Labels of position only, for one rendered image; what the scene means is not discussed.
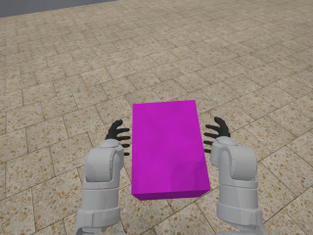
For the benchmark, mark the carton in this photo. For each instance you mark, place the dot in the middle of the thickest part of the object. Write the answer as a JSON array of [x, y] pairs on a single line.
[[168, 160]]

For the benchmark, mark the robot right forearm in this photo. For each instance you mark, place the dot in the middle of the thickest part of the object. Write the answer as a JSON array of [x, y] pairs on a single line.
[[238, 179]]

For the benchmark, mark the right robot hand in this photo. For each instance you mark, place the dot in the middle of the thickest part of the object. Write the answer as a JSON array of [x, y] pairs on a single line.
[[223, 130]]

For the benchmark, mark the robot left forearm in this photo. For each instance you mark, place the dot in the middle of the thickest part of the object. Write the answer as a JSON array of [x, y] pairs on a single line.
[[101, 178]]

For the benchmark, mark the left robot hand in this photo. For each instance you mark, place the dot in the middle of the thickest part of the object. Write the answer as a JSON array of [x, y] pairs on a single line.
[[114, 130]]

